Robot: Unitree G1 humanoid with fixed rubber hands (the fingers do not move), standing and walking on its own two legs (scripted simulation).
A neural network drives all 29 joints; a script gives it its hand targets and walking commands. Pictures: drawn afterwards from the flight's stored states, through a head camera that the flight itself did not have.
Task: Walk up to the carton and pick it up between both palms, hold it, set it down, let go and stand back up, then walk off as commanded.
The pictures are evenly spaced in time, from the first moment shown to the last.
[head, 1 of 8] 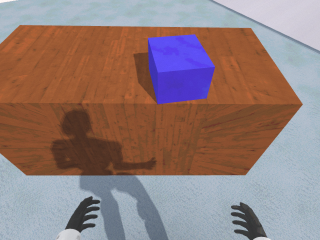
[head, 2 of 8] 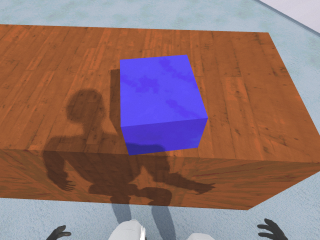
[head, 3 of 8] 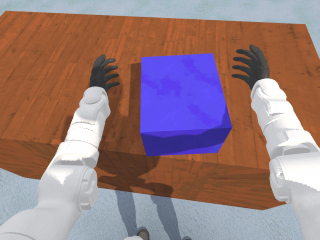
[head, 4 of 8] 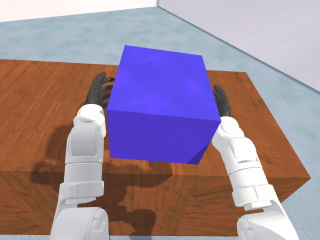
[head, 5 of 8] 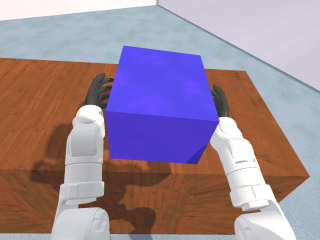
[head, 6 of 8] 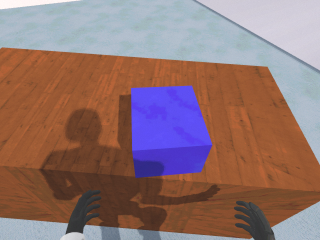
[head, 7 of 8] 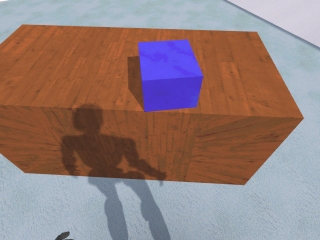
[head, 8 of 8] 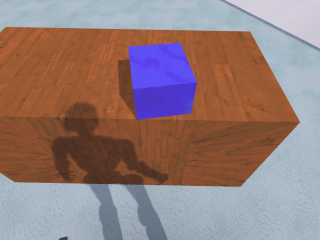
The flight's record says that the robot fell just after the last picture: no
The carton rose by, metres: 0.19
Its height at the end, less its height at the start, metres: +0.00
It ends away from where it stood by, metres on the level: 0.02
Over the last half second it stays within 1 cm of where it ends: yes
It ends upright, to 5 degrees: yes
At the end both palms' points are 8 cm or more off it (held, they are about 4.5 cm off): yes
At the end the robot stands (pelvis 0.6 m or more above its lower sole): yes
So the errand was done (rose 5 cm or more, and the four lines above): yes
